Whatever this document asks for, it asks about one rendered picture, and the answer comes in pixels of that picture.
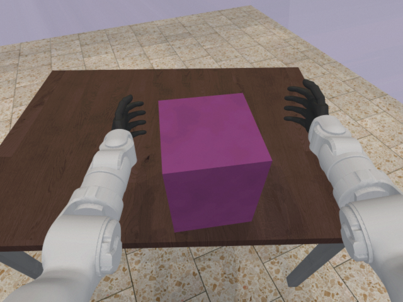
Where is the robot left forearm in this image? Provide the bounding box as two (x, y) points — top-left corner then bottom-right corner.
(42, 129), (137, 267)

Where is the robot left hand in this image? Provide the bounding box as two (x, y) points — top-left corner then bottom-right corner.
(111, 94), (147, 138)

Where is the table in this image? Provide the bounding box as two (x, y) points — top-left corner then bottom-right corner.
(0, 67), (345, 287)

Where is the left robot upper arm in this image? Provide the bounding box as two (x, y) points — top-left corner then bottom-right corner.
(2, 215), (122, 302)

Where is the carton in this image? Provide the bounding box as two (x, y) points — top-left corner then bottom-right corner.
(158, 93), (272, 232)

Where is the robot right hand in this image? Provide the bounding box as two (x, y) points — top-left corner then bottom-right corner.
(284, 79), (329, 132)

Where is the right robot upper arm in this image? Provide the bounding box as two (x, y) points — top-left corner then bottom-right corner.
(339, 194), (403, 302)

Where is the robot right forearm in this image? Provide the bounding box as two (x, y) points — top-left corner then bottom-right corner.
(308, 115), (403, 209)

